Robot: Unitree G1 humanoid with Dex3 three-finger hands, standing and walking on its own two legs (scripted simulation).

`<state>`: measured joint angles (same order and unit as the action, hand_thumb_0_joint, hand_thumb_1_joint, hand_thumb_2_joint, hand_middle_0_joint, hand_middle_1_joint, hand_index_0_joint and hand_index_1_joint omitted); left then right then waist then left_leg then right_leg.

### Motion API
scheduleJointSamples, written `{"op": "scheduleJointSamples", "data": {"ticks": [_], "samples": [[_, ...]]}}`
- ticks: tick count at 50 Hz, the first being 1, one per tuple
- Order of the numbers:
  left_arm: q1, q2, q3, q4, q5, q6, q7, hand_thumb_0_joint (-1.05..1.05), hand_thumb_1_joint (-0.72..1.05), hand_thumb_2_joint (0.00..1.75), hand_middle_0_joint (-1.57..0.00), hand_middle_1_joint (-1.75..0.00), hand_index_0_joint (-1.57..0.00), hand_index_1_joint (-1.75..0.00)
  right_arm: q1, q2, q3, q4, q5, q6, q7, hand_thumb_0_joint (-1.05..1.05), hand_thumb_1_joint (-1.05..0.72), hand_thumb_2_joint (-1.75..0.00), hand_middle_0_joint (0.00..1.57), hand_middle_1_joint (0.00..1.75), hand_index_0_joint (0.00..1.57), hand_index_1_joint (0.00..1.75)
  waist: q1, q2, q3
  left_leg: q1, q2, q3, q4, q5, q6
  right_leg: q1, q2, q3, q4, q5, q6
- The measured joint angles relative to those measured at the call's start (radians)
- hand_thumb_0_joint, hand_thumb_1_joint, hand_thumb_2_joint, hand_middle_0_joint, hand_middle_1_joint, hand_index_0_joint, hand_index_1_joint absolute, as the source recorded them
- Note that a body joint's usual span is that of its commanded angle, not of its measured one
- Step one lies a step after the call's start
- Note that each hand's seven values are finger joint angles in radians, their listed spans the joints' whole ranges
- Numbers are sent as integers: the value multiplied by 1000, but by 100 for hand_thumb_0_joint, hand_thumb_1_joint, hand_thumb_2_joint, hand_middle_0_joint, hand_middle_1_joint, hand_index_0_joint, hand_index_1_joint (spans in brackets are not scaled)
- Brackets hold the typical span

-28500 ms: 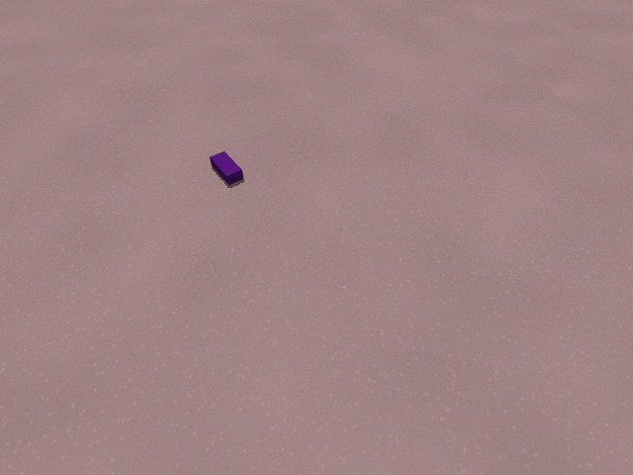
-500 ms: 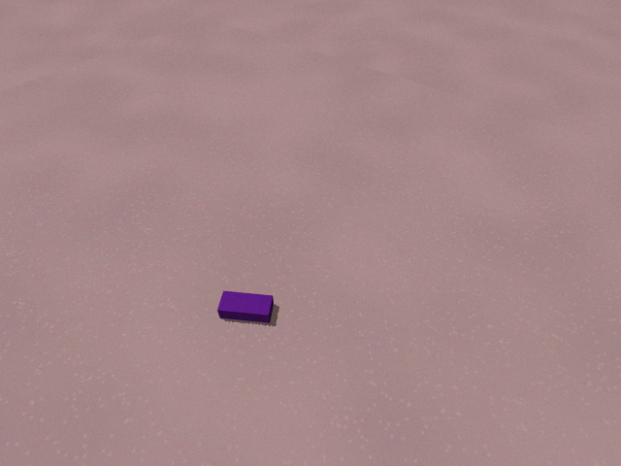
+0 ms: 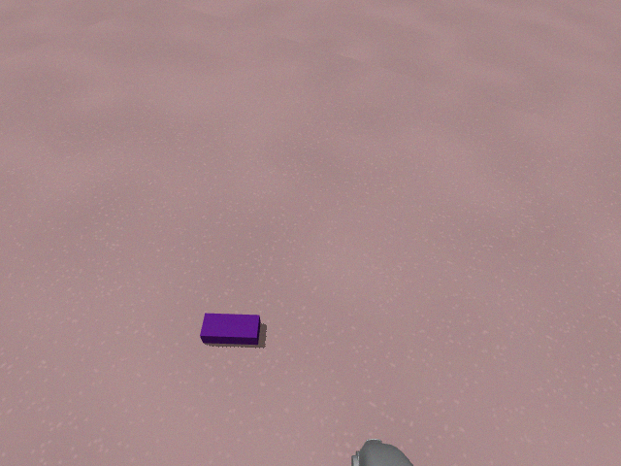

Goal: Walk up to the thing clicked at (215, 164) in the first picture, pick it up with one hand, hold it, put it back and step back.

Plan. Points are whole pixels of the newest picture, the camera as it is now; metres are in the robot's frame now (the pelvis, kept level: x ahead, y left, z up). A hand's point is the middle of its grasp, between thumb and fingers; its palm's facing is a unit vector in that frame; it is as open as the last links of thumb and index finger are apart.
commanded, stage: walk up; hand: left
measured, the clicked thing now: (231, 328) +0.65 +0.26 -0.75
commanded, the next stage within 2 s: none
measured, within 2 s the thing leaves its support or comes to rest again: neither
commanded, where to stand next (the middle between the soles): +0.27 -0.04 m, yaw -1 degrees
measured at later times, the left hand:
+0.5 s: hand (160, 410) +0.23 +0.24 -0.16, palm faces -0.05 -0.94 -0.35, open 7.4 cm
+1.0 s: hand (163, 417) +0.22 +0.23 -0.16, palm faces -0.02 -0.93 -0.36, open 7.4 cm
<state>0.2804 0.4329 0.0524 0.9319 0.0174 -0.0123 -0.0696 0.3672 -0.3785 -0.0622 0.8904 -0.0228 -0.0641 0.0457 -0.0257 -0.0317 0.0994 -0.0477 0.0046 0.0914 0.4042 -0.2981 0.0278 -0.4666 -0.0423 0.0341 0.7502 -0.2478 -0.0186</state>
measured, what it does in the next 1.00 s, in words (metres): walks ahead: right foot, then left foot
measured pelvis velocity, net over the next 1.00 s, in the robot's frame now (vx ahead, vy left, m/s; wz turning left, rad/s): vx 0.14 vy -0.03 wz -0.03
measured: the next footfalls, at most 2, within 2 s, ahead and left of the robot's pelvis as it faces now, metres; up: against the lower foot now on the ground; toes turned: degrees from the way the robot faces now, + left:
right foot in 0.12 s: +0.17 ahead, -0.15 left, +0.00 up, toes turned -2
left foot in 0.48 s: +0.26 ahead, +0.11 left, +0.00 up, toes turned -2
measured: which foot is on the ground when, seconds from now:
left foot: down 0.00-0.16, up 0.18-0.46, down 0.48-1.00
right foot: up 0.00-0.10, down 0.12-1.00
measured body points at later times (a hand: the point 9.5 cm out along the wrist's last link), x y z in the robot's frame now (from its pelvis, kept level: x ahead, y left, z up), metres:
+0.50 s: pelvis +0.14 -0.01 -0.02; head +0.16 -0.01 +0.42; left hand +0.24 +0.29 -0.14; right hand +0.19 -0.34 -0.13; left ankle +0.22 +0.11 -0.74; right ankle +0.16 -0.13 -0.74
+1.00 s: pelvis +0.14 -0.03 -0.01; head +0.15 -0.03 +0.44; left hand +0.22 +0.28 -0.13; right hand +0.24 -0.33 -0.14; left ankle +0.22 +0.11 -0.74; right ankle +0.13 -0.15 -0.74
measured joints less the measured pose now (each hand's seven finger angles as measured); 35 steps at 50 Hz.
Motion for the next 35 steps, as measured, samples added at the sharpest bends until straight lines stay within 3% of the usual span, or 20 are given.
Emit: {"op": "scheduleJointSamples", "data": {"ticks": [6,8,11,13,15,20,24,26,30,32,35], "samples": [[-55,-25,4,-49,-1,-14,-6,1,91,90,-20,-30,-20,-30,36,-12,5,-37,4,19,-2,1,-90,-89,21,30,20,30,-19,33,4,31,13,12,109,-136,-28,84,13,-56,-186,73,-28],[-81,-43,8,-69,1,-32,2,1,91,90,-20,-30,-20,-30,30,-16,7,-40,9,28,-9,1,-90,-89,21,30,20,30,-22,74,21,-18,54,-11,280,-178,-12,99,44,-80,-156,98,-24],[-92,-59,1,-111,-16,-49,11,1,91,90,-20,-30,-20,-30,3,-8,20,-37,15,41,-16,1,-90,-89,20,30,20,30,1,68,29,-173,16,-84,629,-201,10,122,44,-71,-124,41,-31],[-81,-74,-9,-127,-22,-51,18,1,91,90,-20,-30,-20,-30,-12,-13,23,-42,18,39,-16,1,-90,-89,20,30,20,30,11,72,21,-259,14,-103,717,-171,10,157,45,-66,-156,38,-34],[-63,-81,-15,-134,-19,-48,23,1,91,90,-20,-30,-20,-30,-23,-19,21,-51,16,33,-13,1,-90,-89,20,30,20,30,16,77,9,-321,33,-108,690,-130,1,185,48,-63,-192,41,-33],[-42,-73,-25,-133,-2,-30,38,1,91,90,-20,-30,-20,-30,-54,-21,16,-53,8,28,-22,1,-90,-89,20,30,20,30,33,64,5,-372,65,-92,418,-62,-32,199,56,-55,-187,12,-24],[-47,-60,-30,-113,-14,6,46,1,90,90,-20,-30,-20,-30,-75,-23,14,-31,6,31,-38,1,-90,-89,20,30,20,30,40,45,9,-324,43,-75,250,85,-18,168,53,-53,-79,-65,-6],[-62,-51,-28,-93,-24,28,53,1,91,90,-20,-30,-20,-30,-91,-11,14,-17,-2,32,-46,1,-90,-89,20,30,20,30,39,14,11,-325,25,-69,259,66,-31,142,41,-39,-16,-106,-4],[-85,-33,-19,-51,-30,55,61,1,91,90,-20,-30,-20,-30,-134,10,35,-14,-3,33,-46,1,-90,-89,20,30,20,30,30,-12,24,-338,33,-69,281,49,-28,99,75,14,153,-277,-18],[-91,-29,-15,-33,-30,54,59,1,91,90,-20,-30,-20,-30,-153,12,42,-18,-4,32,-48,1,-90,-89,21,30,20,30,33,-13,26,-344,42,-69,277,52,-30,104,69,13,161,-287,-20],[-88,-30,-11,-7,-26,37,55,1,91,90,-20,-30,-20,-30,-184,3,46,-22,-3,38,-48,1,-90,-89,21,30,20,30,41,3,24,-361,59,-69,296,44,-42,169,46,-11,8,-227,-16]]}}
